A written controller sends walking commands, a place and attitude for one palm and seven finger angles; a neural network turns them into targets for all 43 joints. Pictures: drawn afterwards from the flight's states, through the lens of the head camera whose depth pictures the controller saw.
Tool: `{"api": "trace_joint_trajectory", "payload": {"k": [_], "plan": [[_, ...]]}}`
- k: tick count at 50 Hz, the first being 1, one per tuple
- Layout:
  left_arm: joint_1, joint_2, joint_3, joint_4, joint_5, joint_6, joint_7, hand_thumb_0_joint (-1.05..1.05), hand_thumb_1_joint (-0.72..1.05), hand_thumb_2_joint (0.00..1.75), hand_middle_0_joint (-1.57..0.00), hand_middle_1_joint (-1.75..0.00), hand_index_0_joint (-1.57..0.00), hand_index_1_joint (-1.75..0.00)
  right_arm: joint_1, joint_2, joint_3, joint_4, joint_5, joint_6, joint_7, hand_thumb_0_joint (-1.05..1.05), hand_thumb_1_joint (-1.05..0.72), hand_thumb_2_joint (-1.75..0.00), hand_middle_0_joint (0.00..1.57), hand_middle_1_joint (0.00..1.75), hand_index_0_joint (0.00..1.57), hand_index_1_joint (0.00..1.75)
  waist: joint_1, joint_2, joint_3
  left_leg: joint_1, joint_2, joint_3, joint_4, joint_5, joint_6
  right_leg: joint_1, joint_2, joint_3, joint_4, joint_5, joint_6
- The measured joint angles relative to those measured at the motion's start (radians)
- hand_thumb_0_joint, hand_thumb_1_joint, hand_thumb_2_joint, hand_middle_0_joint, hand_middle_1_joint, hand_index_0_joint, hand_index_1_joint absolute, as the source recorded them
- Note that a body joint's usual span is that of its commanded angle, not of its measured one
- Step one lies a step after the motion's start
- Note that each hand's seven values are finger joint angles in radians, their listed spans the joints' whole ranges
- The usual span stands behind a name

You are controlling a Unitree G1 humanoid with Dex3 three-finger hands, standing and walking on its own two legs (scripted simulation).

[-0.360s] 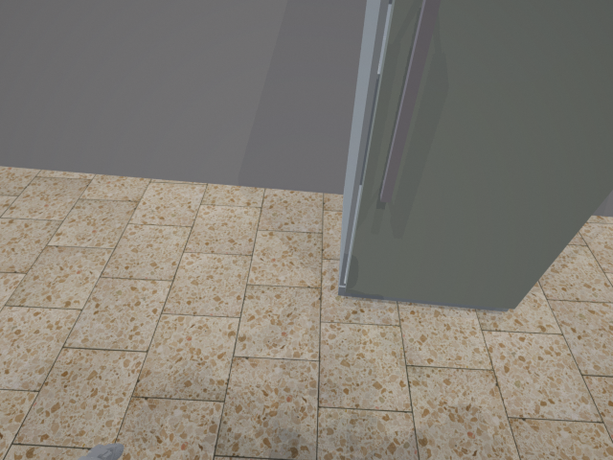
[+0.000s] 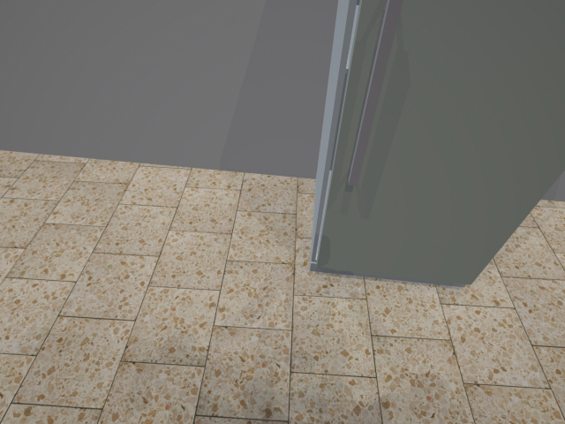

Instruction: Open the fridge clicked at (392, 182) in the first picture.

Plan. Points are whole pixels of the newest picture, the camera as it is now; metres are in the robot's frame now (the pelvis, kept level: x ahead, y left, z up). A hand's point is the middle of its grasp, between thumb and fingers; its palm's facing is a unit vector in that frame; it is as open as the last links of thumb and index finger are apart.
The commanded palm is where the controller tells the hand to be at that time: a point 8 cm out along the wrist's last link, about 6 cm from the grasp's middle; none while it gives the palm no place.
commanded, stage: stand and wait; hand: left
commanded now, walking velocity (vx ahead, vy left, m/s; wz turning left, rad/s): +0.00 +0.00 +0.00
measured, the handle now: (370, 100) +0.78 -0.15 +0.08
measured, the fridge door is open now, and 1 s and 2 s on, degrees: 0 0 0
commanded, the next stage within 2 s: look at it before walking up in 0.46 s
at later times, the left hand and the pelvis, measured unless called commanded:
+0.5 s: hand out of the picture +0.07 +0.24 -0.15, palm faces -0.03 -0.94 -0.34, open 7.4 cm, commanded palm none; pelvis -0.01 -0.01 +0.00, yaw +0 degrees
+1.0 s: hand out of the picture +0.07 +0.23 -0.15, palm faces -0.04 -0.94 -0.33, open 7.4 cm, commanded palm none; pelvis +0.00 -0.01 +0.00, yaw +0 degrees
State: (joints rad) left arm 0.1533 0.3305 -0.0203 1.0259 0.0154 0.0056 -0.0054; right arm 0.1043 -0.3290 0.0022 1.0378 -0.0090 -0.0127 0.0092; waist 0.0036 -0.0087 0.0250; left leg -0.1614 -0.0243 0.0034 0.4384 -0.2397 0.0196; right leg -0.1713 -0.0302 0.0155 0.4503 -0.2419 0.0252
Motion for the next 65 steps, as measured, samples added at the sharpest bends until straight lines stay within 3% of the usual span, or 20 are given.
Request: {"api": "trace_joint_trajectory", "payload": {"k": [28,65], "plan": [[-0.018,0.008,0.008,0.052,-0.002,-0.008,0.001,0.01,0.91,0.90,-0.20,-0.30,-0.20,-0.30,0.025,-0.009,-0.001,0.078,0.004,-0.001,0.000,0.01,-0.91,-0.90,0.20,0.30,0.20,0.30,-0.009,0.009,0.003,0.021,0.014,-0.008,-0.058,0.041,-0.016,0.019,0.013,-0.008,-0.052,0.037,-0.014],[-0.009,0.002,0.011,0.062,-0.003,-0.005,0.009,0.01,0.91,0.90,-0.20,-0.30,-0.20,-0.30,0.007,0.003,0.003,0.079,0.000,0.002,-0.008,0.01,-0.91,-0.90,0.20,0.30,0.20,0.30,-0.002,0.004,0.004,0.037,0.024,-0.004,-0.076,0.030,-0.025,0.033,0.023,-0.005,-0.072,0.030,-0.019]]}}
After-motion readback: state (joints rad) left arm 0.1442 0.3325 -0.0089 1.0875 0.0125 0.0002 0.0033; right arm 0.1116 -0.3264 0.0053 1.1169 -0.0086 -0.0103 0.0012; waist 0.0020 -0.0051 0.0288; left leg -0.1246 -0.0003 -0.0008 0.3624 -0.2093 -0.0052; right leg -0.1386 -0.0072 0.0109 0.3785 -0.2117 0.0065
